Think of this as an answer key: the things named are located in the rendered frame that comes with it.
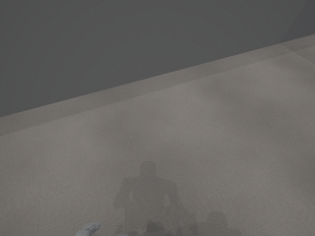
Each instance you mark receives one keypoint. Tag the robot left hand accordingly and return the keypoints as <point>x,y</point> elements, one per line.
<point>89,229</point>

